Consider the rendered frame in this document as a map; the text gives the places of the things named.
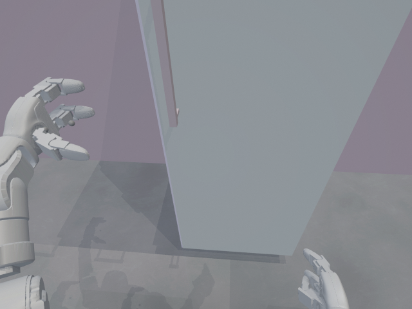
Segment right robot hand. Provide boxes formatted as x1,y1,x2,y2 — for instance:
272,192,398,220
298,248,350,309

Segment handle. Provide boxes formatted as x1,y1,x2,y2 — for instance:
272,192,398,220
151,0,180,127

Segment left robot upper arm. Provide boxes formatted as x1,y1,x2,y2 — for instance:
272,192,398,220
0,275,50,309

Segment left robot forearm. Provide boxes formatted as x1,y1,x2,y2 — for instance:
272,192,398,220
0,136,39,279

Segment left robot hand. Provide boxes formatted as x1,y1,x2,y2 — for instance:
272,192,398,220
3,77,95,161

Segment fridge door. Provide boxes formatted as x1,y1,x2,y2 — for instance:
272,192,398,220
138,0,412,256

